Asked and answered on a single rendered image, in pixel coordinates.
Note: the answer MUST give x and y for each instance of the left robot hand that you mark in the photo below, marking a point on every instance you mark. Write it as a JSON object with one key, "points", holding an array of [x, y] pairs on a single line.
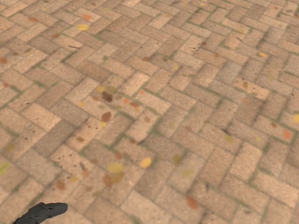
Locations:
{"points": [[41, 212]]}

